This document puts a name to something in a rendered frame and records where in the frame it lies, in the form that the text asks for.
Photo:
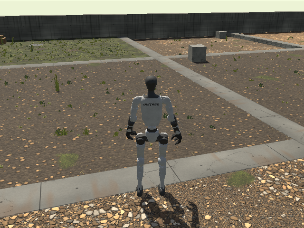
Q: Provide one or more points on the robot right forearm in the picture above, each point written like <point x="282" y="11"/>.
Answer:
<point x="175" y="126"/>

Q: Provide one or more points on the right robot hand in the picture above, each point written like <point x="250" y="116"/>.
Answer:
<point x="178" y="136"/>

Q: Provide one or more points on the left robot hand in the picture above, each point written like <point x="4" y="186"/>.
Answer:
<point x="132" y="133"/>

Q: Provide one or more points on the robot left forearm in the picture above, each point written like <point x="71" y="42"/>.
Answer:
<point x="130" y="125"/>

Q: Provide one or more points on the left robot upper arm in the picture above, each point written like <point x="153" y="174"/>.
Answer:
<point x="134" y="108"/>

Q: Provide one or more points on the right robot upper arm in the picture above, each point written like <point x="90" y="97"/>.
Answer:
<point x="166" y="100"/>

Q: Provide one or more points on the humanoid robot torso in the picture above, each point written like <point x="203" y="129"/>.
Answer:
<point x="151" y="109"/>

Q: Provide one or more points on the robot right thigh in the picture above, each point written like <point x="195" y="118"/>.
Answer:
<point x="163" y="142"/>

